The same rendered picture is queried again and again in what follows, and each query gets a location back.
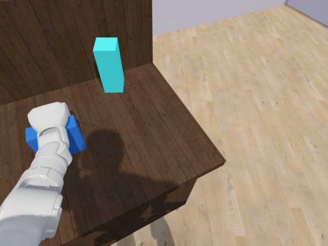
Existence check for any sponge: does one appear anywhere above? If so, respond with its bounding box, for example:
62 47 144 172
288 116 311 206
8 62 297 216
25 115 87 154

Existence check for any left robot upper arm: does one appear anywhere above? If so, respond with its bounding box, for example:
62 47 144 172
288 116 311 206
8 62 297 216
0 187 63 246

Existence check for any left robot hand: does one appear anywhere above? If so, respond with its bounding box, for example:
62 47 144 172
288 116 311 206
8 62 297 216
28 102 70 132

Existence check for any table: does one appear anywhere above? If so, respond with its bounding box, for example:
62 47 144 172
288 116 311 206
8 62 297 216
0 0 226 246

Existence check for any robot left forearm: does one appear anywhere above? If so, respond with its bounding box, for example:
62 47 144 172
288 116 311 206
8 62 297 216
0 124 72 221

